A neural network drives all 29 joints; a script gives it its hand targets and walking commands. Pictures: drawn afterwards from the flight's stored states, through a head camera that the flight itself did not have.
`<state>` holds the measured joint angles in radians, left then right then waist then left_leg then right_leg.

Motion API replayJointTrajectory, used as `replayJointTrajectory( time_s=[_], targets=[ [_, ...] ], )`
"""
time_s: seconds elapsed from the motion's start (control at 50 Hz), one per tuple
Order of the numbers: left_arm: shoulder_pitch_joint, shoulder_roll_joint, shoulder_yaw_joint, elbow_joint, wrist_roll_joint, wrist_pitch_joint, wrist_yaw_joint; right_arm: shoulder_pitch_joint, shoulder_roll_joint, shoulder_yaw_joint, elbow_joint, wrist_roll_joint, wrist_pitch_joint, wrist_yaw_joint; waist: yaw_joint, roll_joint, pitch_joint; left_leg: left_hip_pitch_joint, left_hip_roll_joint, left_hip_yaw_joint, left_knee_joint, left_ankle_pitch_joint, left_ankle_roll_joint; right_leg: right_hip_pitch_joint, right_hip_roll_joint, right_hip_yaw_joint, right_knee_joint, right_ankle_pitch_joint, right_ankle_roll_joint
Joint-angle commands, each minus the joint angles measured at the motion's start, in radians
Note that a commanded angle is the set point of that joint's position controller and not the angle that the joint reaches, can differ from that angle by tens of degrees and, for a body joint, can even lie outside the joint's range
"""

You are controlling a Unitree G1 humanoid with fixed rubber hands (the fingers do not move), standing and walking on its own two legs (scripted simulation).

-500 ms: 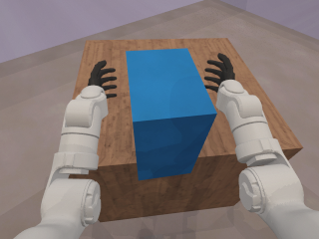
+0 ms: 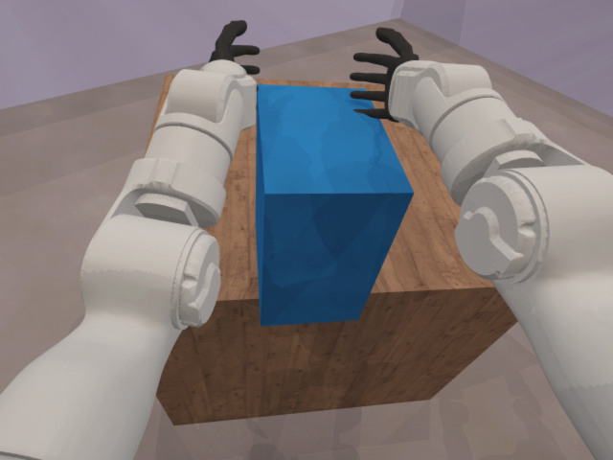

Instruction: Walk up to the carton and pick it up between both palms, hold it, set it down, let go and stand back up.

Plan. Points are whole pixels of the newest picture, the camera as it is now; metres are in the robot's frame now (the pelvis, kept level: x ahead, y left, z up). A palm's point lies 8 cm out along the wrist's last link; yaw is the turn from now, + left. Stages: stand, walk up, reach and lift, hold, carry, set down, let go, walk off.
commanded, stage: set down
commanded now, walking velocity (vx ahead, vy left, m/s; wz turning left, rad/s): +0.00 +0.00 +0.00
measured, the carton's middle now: (311, 211) +0.46 +0.00 +0.07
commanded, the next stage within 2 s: none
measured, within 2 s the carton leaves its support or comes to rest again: neither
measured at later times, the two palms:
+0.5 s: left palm (225, 114) +0.51 +0.13 +0.20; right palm (415, 122) +0.50 -0.12 +0.21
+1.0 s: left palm (226, 157) +0.48 +0.13 +0.15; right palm (421, 157) +0.48 -0.14 +0.17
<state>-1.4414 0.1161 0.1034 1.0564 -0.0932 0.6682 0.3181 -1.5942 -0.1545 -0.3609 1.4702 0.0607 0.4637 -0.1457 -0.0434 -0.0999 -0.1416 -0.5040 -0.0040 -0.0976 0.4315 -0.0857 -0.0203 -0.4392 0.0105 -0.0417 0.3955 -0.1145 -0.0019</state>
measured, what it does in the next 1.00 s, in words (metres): stands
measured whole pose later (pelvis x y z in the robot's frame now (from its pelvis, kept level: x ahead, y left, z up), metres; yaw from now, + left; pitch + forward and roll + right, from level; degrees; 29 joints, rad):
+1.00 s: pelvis +0.02 +0.00 +0.00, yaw +1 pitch +15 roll -1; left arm -1.10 0.12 0.03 1.03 -0.19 0.36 0.29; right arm -1.21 -0.18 -0.17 1.27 0.14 0.26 -0.10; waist -0.03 -0.02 -0.21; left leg -0.57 -0.02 -0.10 0.36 -0.05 -0.02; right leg -0.52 0.00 -0.05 0.35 -0.10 0.00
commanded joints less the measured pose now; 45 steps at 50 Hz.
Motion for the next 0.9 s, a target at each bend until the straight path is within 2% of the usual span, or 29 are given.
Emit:
replayJointTrajectory(
  time_s=[0.0,0.14,0.16,0.18,0.22,0.24,0.26,0.3,0.4,0.42,0.5,0.54,0.58,0.66,0.7,0.72,0.74,0.76,0.78,0.8,0.82,0.84,0.86,0.88],
  targets=[
    [-0.546,0.094,-0.033,-0.221,-0.007,-0.039,-0.012,-0.499,-0.309,-0.011,-0.223,-0.022,-0.044,-0.012,-0.043,0.222,-0.568,0.492,-0.012,0.043,-0.052,0.041,-0.041,0.049,0.029,-0.045,-0.104,-0.018,-0.003],
    [-0.512,0.107,-0.088,-0.182,-0.065,-0.059,-0.024,-0.462,-0.277,0.054,-0.167,0.028,-0.034,-0.007,-0.036,0.207,-0.532,0.42,-0.014,0.039,-0.052,0.082,-0.049,0.06,0.023,-0.04,-0.113,0.009,0.001],
    [-0.511,0.108,-0.095,-0.181,-0.074,-0.067,-0.027,-0.458,-0.272,0.051,-0.164,0.03,-0.037,-0.006,-0.045,0.213,-0.543,0.411,-0.015,0.038,-0.051,0.094,-0.051,0.067,0.022,-0.036,-0.113,0.02,0.003],
    [-0.518,0.106,-0.107,-0.194,-0.08,-0.081,-0.031,-0.447,-0.265,0.053,-0.157,0.029,-0.042,-0.007,-0.057,0.222,-0.56,0.408,-0.017,0.038,-0.048,0.135,-0.053,0.081,0.021,-0.033,-0.117,0.049,0.003],
    [-0.508,0.105,-0.102,-0.187,-0.078,-0.112,-0.04,-0.442,-0.239,0.055,-0.151,0.024,-0.055,-0.006,-0.052,0.219,-0.598,0.403,-0.019,0.039,-0.048,0.18,-0.056,0.084,0.021,-0.029,-0.123,0.075,0.004],
    [-0.527,0.093,-0.113,-0.207,-0.082,-0.133,-0.042,-0.442,-0.223,0.052,-0.154,0.022,-0.065,-0.005,-0.062,0.227,-0.631,0.4,-0.02,0.037,-0.048,0.215,-0.057,0.093,0.02,-0.025,-0.127,0.101,0.002],
    [-0.523,0.103,-0.098,-0.208,-0.073,-0.148,-0.043,-0.438,-0.213,0.057,-0.147,0.021,-0.072,-0.004,-0.052,0.226,-0.649,0.393,-0.023,0.038,-0.051,0.239,-0.058,0.107,0.02,-0.024,-0.125,0.124,0.001],
    [-0.527,0.091,-0.096,-0.21,-0.066,-0.178,-0.047,-0.428,-0.2,0.051,-0.131,0.012,-0.09,0.003,-0.063,0.237,-0.685,0.392,-0.029,0.037,-0.054,0.285,-0.061,0.113,0.021,-0.024,-0.127,0.173,0.001],
    [-0.465,0.085,-0.05,-0.139,-0.043,-0.242,-0.06,-0.423,-0.176,0.079,-0.174,0.022,-0.142,0.017,-0.031,0.207,-0.777,0.335,-0.036,0.037,-0.075,0.365,-0.057,0.204,0.017,-0.01,-0.118,0.322,0.008],
    [-0.456,0.078,-0.049,-0.145,-0.042,-0.254,-0.061,-0.419,-0.183,0.074,-0.197,0.022,-0.152,0.019,-0.039,0.209,-0.8,0.33,-0.038,0.035,-0.082,0.373,-0.058,0.225,0.018,-0.009,-0.114,0.348,0.008],
    [-0.404,0.065,-0.02,-0.139,-0.032,-0.299,-0.064,-0.419,-0.187,0.088,-0.343,0.017,-0.206,0.02,-0.028,0.171,-0.906,0.3,-0.047,0.033,-0.107,0.44,-0.048,0.348,0.016,-0.003,-0.089,0.522,0.012],
    [-0.357,0.051,-0.02,-0.137,-0.025,-0.308,-0.063,-0.38,-0.186,0.095,-0.371,0.014,-0.223,0.023,-0.026,0.173,-0.92,0.344,-0.046,0.029,-0.108,0.471,-0.046,0.341,0.022,-0.009,-0.083,0.551,0.009],
    [-0.33,0.042,-0.028,-0.154,-0.028,-0.31,-0.066,-0.344,-0.183,0.109,-0.395,0.011,-0.229,0.021,-0.038,0.158,-0.929,0.376,-0.048,0.024,-0.1,0.495,-0.048,0.339,0.025,-0.011,-0.079,0.59,0.006],
    [-0.307,0.052,-0.027,-0.23,-0.026,-0.327,-0.058,-0.29,-0.193,0.12,-0.439,0.013,-0.245,0.025,-0.03,0.155,-0.917,0.433,-0.042,0.017,-0.095,0.511,-0.047,0.304,0.033,-0.024,-0.078,0.565,0.0],
    [-0.295,0.074,-0.016,-0.226,-0.02,-0.329,-0.052,-0.273,-0.204,0.121,-0.433,0.015,-0.245,0.028,-0.021,0.143,-0.875,0.439,-0.042,0.018,-0.084,0.475,-0.043,0.266,0.037,-0.029,-0.074,0.512,0.002],
    [-0.291,0.061,-0.034,-0.25,-0.03,-0.332,-0.049,-0.251,-0.202,0.13,-0.426,0.022,-0.246,0.029,-0.031,0.15,-0.873,0.461,-0.038,0.015,-0.082,0.463,-0.044,0.245,0.04,-0.035,-0.075,0.485,-0.003],
    [-0.283,0.077,-0.028,-0.252,-0.033,-0.336,-0.047,-0.247,-0.191,0.155,-0.44,0.038,-0.248,0.029,-0.006,0.143,-0.871,0.464,-0.036,0.019,-0.075,0.452,-0.036,0.233,0.039,-0.033,-0.073,0.465,-0.001],
    [-0.271,0.073,-0.031,-0.26,-0.036,-0.339,-0.044,-0.235,-0.19,0.164,-0.458,0.049,-0.254,0.029,-0.009,0.144,-0.868,0.454,-0.037,0.017,-0.065,0.46,-0.031,0.237,0.036,-0.033,-0.057,0.486,0.0],
    [-0.28,0.088,-0.028,-0.259,-0.037,-0.34,-0.041,-0.246,-0.21,0.151,-0.443,0.045,-0.252,0.033,-0.006,0.137,-0.835,0.44,-0.036,0.016,-0.068,0.408,-0.034,0.218,0.039,-0.034,-0.051,0.447,0.0],
    [-0.283,0.096,-0.023,-0.261,-0.036,-0.351,-0.038,-0.235,-0.199,0.166,-0.435,0.053,-0.257,0.035,0.012,0.13,-0.817,0.424,-0.034,0.019,-0.071,0.37,-0.029,0.207,0.037,-0.032,-0.05,0.41,0.001],
    [-0.298,0.072,-0.06,-0.292,-0.057,-0.357,-0.033,-0.224,-0.197,0.172,-0.437,0.06,-0.258,0.039,-0.015,0.143,-0.829,0.429,-0.034,0.018,-0.065,0.364,-0.029,0.203,0.04,-0.039,-0.042,0.405,-0.001],
    [-0.299,0.091,-0.051,-0.293,-0.06,-0.359,-0.03,-0.226,-0.199,0.178,-0.436,0.065,-0.256,0.042,0.003,0.137,-0.809,0.423,-0.033,0.018,-0.06,0.338,-0.025,0.181,0.041,-0.041,-0.032,0.377,0.001],
    [-0.311,0.08,-0.073,-0.317,-0.075,-0.363,-0.026,-0.222,-0.197,0.182,-0.451,0.071,-0.259,0.044,-0.011,0.145,-0.821,0.419,-0.034,0.019,-0.049,0.324,-0.022,0.173,0.035,-0.043,-0.026,0.378,0.001],
    [-0.297,0.102,-0.057,-0.273,-0.066,-0.359,-0.029,-0.224,-0.189,0.187,-0.433,0.068,-0.253,0.042,0.004,0.132,-0.782,0.383,-0.033,0.023,-0.046,0.281,-0.015,0.161,0.035,-0.041,-0.021,0.343,0.005]
  ],
)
